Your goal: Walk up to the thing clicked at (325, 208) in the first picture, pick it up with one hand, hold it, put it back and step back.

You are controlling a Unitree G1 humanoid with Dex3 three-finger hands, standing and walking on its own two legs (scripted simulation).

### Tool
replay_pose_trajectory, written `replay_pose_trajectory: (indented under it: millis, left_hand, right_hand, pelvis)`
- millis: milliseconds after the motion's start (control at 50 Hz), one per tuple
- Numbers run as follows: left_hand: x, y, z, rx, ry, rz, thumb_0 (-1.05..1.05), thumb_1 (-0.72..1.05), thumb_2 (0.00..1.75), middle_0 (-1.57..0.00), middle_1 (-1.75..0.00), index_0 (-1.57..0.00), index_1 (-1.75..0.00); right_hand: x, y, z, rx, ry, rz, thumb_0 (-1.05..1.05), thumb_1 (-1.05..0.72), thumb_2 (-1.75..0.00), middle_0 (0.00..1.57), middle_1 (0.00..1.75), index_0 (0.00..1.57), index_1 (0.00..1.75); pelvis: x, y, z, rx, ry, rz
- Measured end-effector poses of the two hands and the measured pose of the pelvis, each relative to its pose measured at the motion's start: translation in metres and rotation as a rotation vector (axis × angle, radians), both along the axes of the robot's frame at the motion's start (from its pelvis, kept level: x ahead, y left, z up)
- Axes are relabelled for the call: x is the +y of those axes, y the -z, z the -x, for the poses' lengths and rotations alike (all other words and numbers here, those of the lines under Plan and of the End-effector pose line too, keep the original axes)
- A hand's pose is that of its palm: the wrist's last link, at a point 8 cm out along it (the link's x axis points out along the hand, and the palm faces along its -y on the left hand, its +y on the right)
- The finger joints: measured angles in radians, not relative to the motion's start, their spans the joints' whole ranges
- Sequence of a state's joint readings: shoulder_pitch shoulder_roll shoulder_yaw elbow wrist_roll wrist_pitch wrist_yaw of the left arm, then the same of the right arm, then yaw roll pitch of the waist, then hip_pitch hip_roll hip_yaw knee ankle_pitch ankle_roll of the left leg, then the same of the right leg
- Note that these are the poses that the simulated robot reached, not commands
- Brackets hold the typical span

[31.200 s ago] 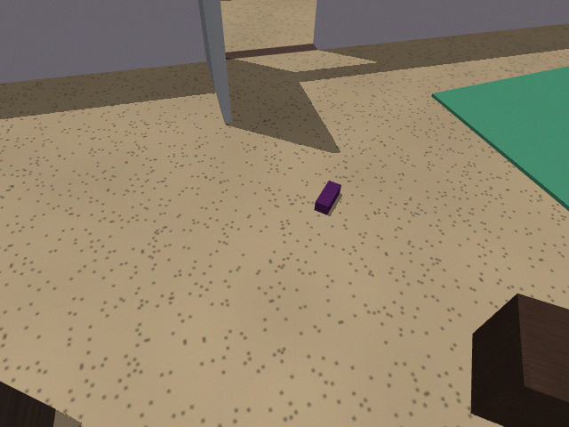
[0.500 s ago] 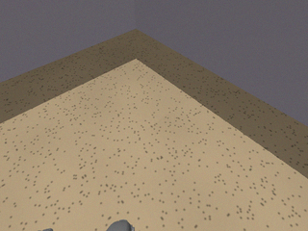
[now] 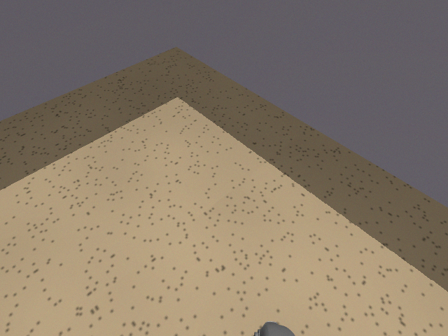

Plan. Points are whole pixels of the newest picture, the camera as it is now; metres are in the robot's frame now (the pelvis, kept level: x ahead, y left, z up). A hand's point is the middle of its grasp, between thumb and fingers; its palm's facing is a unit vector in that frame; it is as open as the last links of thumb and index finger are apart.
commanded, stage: walk up
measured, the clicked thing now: out of the picture -0.90 -0.69 -0.74
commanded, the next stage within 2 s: stand in 1.76 s
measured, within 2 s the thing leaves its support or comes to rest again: neither
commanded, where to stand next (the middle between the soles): +0.35 +0.01 m, yaw +2 degrees
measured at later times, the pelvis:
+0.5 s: pelvis +0.18 +0.00 -0.01, yaw +2 degrees
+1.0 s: pelvis +0.27 -0.03 -0.01, yaw +1 degrees
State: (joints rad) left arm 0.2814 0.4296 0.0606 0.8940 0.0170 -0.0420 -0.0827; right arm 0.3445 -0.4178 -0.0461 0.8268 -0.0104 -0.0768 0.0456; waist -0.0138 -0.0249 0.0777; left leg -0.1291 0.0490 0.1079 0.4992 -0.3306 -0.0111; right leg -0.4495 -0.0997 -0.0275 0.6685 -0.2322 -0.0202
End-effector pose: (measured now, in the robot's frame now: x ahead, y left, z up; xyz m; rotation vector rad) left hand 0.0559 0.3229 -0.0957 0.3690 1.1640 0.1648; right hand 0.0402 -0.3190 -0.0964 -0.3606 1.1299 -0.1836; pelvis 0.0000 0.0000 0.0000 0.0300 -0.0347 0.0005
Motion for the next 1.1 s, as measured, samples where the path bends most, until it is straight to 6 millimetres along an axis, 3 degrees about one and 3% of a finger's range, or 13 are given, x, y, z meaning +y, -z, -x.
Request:
replay_pose_trajectory:
  millis: [100,240,360,520,680,760,840,980,1100]
  left_hand:
    - [-0.019,-0.006,-0.056,-0.107,-0.004,-0.050,0.00,0.91,0.89,-0.20,-0.30,-0.20,-0.30]
    - [-0.034,-0.023,-0.086,-0.117,-0.034,-0.043,0.00,0.90,0.89,-0.21,-0.30,-0.21,-0.30]
    - [-0.025,-0.014,-0.101,-0.068,-0.057,-0.027,0.00,0.90,0.89,-0.21,-0.30,-0.21,-0.30]
    - [0.002,0.023,-0.139,0.022,-0.088,0.007,0.00,0.90,0.89,-0.21,-0.30,-0.21,-0.30]
    - [0.000,0.017,-0.204,0.025,-0.043,0.022,0.00,0.91,0.89,-0.20,-0.30,-0.20,-0.30]
    - [-0.006,0.011,-0.234,0.017,-0.038,-0.006,0.00,0.91,0.89,-0.20,-0.30,-0.20,-0.30]
    - [-0.016,0.012,-0.257,-0.009,-0.044,-0.053,0.00,0.91,0.89,-0.20,-0.30,-0.20,-0.30]
    - [-0.040,0.007,-0.287,-0.035,-0.031,-0.056,0.00,0.90,0.89,-0.21,-0.30,-0.21,-0.30]
    - [-0.040,0.012,-0.309,-0.070,-0.042,-0.025,0.00,0.90,0.89,-0.21,-0.30,-0.21,-0.30]
  right_hand:
    - [-0.022,0.028,-0.037,0.043,0.012,-0.018,0.01,-0.90,-0.90,0.21,0.30,0.21,0.30]
    - [-0.021,0.018,-0.108,0.012,-0.031,-0.053,0.01,-0.90,-0.90,0.21,0.30,0.20,0.30]
    - [-0.016,0.006,-0.161,0.011,-0.067,-0.034,0.01,-0.90,-0.90,0.21,0.30,0.20,0.30]
    - [0.005,-0.004,-0.236,-0.060,-0.081,0.033,0.01,-0.90,-0.90,0.21,0.30,0.20,0.30]
    - [0.011,-0.017,-0.262,-0.061,-0.037,0.033,0.01,-0.90,-0.90,0.21,0.30,0.21,0.30]
    - [0.003,-0.005,-0.271,-0.018,-0.024,0.023,0.01,-0.90,-0.90,0.21,0.30,0.21,0.30]
    - [-0.008,0.021,-0.287,0.016,-0.007,-0.009,0.01,-0.90,-0.90,0.21,0.30,0.21,0.30]
    - [-0.005,0.044,-0.316,0.046,0.002,-0.059,0.01,-0.90,-0.90,0.21,0.30,0.20,0.30]
    - [0.001,0.041,-0.314,0.080,-0.006,-0.046,0.01,-0.90,-0.90,0.21,0.30,0.20,0.30]
  pelvis:
    - [-0.022,0.013,-0.041,-0.016,-0.011,0.015]
    - [-0.028,-0.002,-0.086,-0.012,-0.014,0.021]
    - [-0.023,-0.004,-0.126,-0.002,-0.025,0.040]
    - [0.003,0.011,-0.187,-0.009,-0.031,0.033]
    - [0.004,-0.001,-0.231,-0.015,-0.011,0.020]
    - [-0.003,0.000,-0.248,-0.013,-0.010,0.016]
    - [-0.018,0.013,-0.264,-0.013,-0.012,0.007]
    - [-0.026,0.014,-0.272,-0.004,-0.013,0.016]
    - [-0.021,0.012,-0.274,0.002,-0.027,0.002]
